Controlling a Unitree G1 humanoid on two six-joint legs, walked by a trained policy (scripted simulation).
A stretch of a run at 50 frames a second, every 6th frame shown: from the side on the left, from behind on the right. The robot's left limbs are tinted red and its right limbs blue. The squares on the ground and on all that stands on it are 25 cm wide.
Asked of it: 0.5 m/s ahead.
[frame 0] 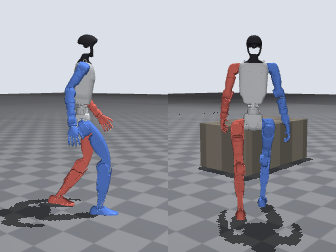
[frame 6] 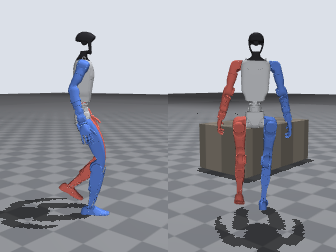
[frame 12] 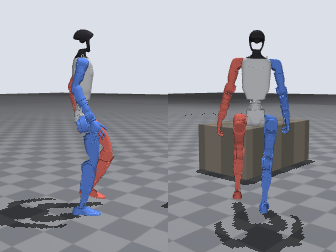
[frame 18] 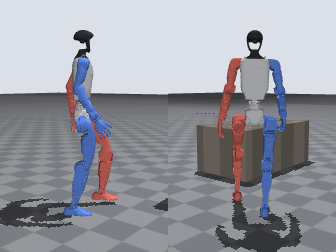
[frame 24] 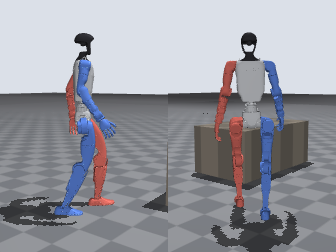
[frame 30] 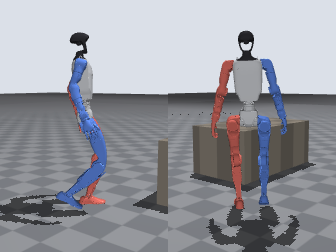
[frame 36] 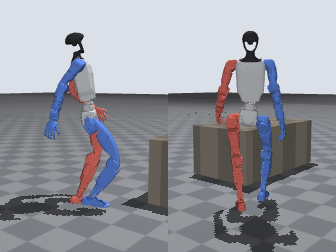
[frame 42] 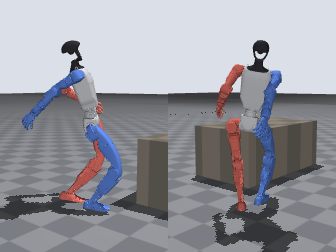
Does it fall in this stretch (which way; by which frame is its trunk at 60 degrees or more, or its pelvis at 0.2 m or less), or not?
no
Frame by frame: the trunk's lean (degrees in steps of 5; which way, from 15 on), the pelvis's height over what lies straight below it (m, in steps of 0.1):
0: 5, 0.8
6: 5, 0.8
12: 0, 0.8
18: 0, 0.8
24: 0, 0.8
30: 5, 0.8
36: 15 backward, 0.8
42: 20 backward and to its right, 0.7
